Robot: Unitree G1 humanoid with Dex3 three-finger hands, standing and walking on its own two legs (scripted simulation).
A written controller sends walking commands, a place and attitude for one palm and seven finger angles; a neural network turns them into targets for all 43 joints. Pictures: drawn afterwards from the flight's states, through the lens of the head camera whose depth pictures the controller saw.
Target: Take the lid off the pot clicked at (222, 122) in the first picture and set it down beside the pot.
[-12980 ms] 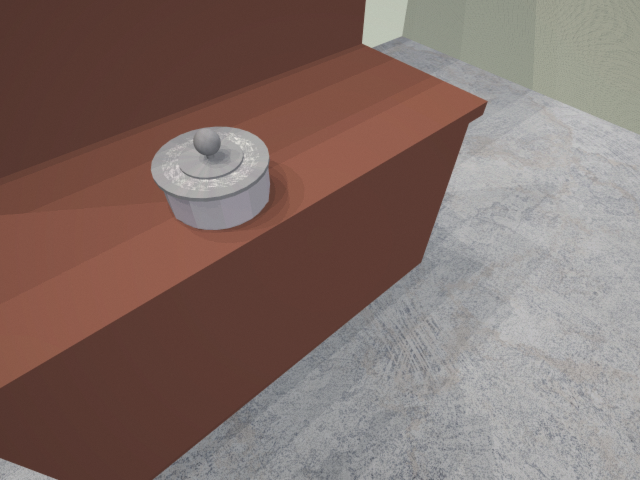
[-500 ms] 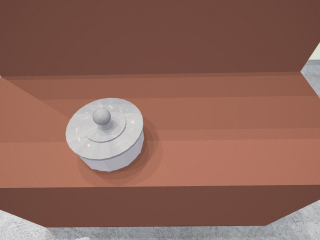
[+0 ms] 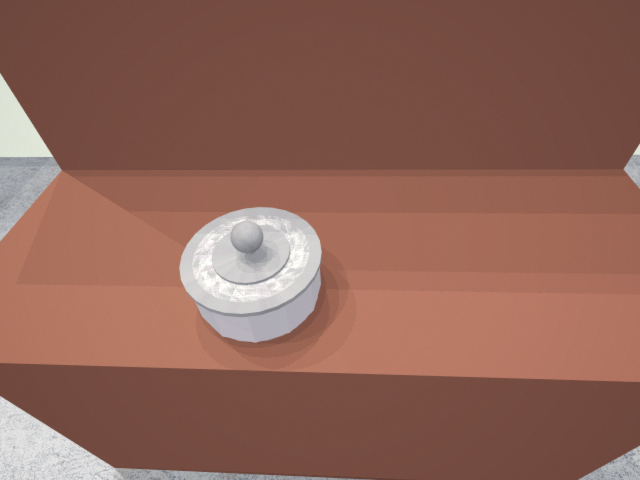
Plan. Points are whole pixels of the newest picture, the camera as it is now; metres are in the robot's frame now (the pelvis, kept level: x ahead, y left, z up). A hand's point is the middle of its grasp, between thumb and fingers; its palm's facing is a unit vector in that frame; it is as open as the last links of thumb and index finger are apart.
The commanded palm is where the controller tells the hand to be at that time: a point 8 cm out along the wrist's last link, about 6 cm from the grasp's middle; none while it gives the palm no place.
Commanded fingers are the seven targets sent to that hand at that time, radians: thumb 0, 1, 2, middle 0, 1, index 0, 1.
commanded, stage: come to a stop and stand still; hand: left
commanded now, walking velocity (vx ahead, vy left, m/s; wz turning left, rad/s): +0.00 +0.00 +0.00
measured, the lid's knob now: (247, 236) +0.41 +0.14 +0.09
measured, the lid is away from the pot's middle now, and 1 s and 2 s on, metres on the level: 0.00 0.00 0.00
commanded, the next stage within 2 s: look again from close up in 0.70 s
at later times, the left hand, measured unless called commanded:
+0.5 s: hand out of the picture +0.05 +0.16 -0.15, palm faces +0.01 -0.97 -0.25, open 7.3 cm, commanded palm none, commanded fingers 0.00 0.90 0.90 -0.20 -0.30 -0.20 -0.30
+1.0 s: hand out of the picture +0.05 +0.15 -0.16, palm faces +0.02 -0.97 -0.24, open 7.3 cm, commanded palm none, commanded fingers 0.00 0.90 0.90 -0.20 -0.30 -0.20 -0.30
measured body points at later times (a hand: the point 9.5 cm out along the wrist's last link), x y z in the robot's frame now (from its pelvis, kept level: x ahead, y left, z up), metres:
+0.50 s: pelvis +0.02 -0.03 +0.01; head +0.04 -0.05 +0.46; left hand +0.05 +0.21 -0.14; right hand +0.02 -0.24 -0.16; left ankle -0.01 +0.11 -0.73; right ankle +0.06 -0.17 -0.73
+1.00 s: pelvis +0.03 -0.03 +0.01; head +0.06 -0.05 +0.46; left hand +0.05 +0.20 -0.14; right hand +0.03 -0.25 -0.16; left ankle -0.01 +0.11 -0.73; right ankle +0.06 -0.17 -0.73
